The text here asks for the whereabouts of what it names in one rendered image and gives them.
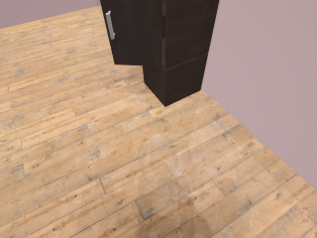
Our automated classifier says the handle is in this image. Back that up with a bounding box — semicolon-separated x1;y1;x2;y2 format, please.
105;11;115;40

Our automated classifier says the cupboard door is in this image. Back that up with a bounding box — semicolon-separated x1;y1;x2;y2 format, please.
100;0;162;66

